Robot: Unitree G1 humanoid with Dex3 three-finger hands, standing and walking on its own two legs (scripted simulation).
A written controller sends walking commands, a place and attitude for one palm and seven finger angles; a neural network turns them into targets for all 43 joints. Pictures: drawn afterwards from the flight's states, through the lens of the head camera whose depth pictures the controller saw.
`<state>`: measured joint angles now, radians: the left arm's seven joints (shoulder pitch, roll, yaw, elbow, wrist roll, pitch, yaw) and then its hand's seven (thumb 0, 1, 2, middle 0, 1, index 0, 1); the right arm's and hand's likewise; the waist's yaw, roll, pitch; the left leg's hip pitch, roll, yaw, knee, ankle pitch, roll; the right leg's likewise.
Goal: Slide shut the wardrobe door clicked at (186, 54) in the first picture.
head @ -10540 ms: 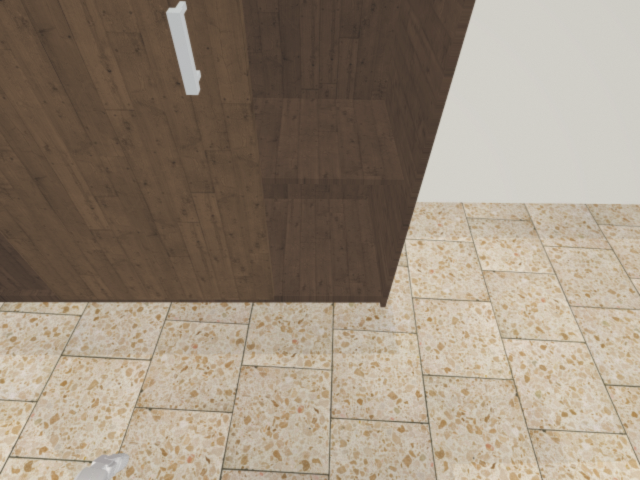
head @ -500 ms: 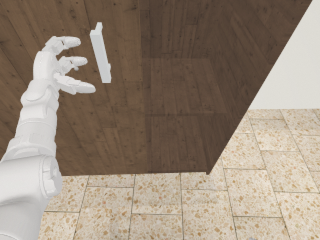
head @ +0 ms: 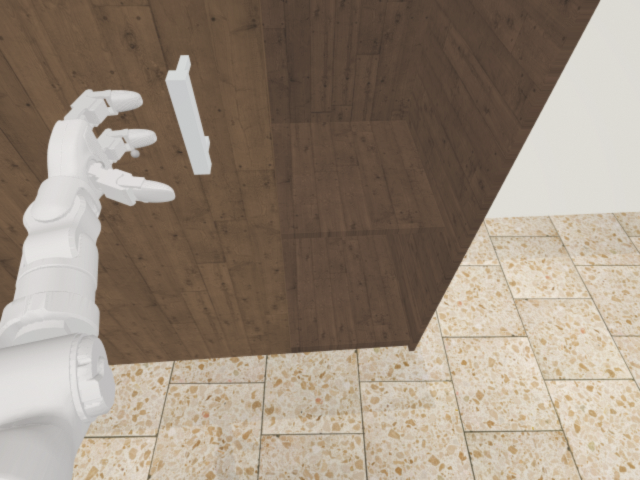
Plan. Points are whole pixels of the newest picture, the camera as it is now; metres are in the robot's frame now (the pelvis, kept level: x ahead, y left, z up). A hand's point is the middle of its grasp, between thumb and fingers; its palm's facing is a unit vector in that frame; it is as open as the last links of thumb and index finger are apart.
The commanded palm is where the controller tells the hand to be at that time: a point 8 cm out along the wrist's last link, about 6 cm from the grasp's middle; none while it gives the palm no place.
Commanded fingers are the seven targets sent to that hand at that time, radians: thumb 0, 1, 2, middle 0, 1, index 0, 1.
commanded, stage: move the hooked fingers beside the handle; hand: left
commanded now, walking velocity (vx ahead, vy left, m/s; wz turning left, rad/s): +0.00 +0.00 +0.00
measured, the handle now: (193, 117) +0.54 +0.15 +0.17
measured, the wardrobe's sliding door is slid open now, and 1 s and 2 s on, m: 0.39 0.39 0.39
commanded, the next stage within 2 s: feel for the door with the fingertips in 0.64 s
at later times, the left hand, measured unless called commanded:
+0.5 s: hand (143, 142) +0.48 +0.20 +0.18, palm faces +0.06 -1.00 +0.00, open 14.0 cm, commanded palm +0.45 +0.26 +0.17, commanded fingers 0.00 -0.50 0.30 -0.30 -1.20 -0.30 -1.20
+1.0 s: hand (160, 150) +0.47 +0.18 +0.17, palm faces +0.04 -1.00 +0.03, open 14.0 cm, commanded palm +0.45 +0.23 +0.17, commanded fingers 0.00 -0.50 0.30 -0.30 -1.20 -0.30 -1.20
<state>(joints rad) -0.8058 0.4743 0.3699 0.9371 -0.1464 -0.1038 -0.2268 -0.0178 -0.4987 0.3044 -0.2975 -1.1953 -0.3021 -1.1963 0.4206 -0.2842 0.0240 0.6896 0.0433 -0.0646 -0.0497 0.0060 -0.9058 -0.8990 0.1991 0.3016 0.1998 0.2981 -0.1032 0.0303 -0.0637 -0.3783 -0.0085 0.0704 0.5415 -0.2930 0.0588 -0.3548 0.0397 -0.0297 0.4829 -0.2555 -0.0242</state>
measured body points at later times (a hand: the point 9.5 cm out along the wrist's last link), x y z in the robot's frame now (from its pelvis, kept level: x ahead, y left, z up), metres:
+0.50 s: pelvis +0.00 -0.01 +0.00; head +0.04 -0.01 +0.45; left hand +0.47 +0.26 +0.18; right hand +0.03 -0.28 -0.12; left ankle -0.02 +0.08 -0.73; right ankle -0.01 -0.11 -0.73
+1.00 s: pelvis +0.00 -0.01 +0.00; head +0.04 -0.01 +0.45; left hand +0.47 +0.24 +0.17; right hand +0.06 -0.27 -0.12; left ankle -0.02 +0.08 -0.73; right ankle -0.01 -0.11 -0.73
